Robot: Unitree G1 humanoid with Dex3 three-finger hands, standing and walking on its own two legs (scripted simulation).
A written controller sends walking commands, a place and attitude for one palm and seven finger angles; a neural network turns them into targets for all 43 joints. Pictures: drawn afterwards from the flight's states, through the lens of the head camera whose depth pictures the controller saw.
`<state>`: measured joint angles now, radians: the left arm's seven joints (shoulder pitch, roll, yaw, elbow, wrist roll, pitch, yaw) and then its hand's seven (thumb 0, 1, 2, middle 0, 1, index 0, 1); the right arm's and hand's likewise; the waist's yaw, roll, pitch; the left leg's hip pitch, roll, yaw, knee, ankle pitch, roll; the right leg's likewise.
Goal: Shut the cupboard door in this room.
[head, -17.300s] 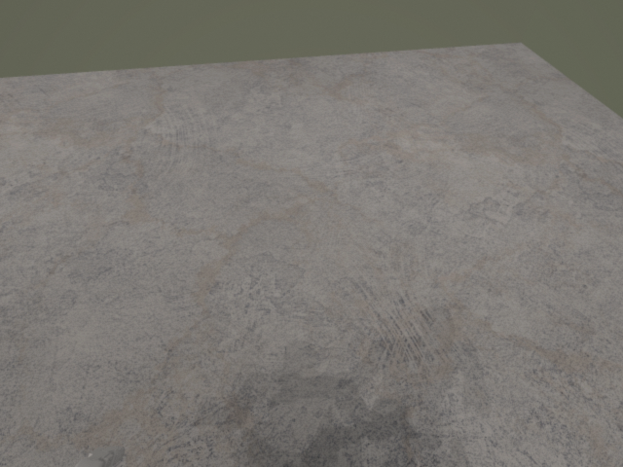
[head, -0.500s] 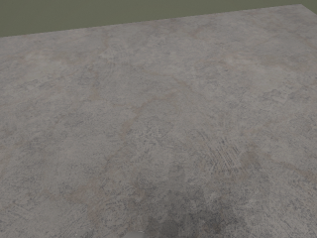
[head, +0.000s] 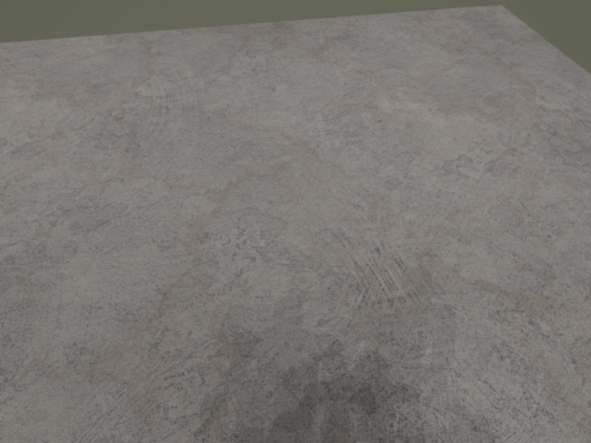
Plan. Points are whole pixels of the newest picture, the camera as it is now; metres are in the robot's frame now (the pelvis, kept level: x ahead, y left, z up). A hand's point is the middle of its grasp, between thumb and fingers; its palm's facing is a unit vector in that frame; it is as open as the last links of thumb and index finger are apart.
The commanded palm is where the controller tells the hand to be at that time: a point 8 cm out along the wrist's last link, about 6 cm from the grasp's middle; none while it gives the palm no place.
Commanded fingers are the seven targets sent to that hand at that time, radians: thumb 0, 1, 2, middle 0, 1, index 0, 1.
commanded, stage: turn or walk to find it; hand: left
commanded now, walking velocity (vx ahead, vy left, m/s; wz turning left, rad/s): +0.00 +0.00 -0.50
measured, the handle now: out of the picture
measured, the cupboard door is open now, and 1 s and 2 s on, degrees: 82 82 82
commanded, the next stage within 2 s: none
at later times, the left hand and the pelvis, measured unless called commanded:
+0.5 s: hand out of the picture +0.10 +0.22 -0.17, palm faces -0.18 -0.96 -0.21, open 7.4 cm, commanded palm none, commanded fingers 0.00 0.90 0.90 -0.20 -0.30 -0.20 -0.30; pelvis -0.02 +0.03 +0.00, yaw -14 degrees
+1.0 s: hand (234, 437) +0.15 +0.11 -0.15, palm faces -0.51 -0.83 -0.25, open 7.4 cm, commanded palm none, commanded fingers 0.00 0.90 0.90 -0.20 -0.30 -0.20 -0.30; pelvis -0.05 +0.01 +0.00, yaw -31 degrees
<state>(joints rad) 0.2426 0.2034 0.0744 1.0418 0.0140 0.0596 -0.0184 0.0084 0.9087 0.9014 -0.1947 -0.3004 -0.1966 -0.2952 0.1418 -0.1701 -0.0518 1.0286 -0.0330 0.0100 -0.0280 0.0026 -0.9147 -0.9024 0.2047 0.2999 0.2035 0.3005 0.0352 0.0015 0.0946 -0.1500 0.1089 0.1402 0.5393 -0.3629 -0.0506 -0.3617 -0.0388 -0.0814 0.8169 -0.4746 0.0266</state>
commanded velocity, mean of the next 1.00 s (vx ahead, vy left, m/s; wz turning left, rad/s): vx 0.00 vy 0.00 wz -0.50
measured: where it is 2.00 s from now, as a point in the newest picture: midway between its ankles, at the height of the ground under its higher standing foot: outside the picture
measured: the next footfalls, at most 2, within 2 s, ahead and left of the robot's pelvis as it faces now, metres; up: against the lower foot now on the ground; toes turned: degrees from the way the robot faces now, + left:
right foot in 0.06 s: +0.05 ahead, -0.11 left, +0.00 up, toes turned -8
left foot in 0.46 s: +0.05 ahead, +0.13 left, +0.00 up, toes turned -10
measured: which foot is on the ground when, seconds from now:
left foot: down 0.00-0.06, up 0.08-0.44, down 0.46-0.88, up 0.90-1.00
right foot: up 0.00-0.04, down 0.06-0.46, up 0.48-0.88, down 0.90-1.00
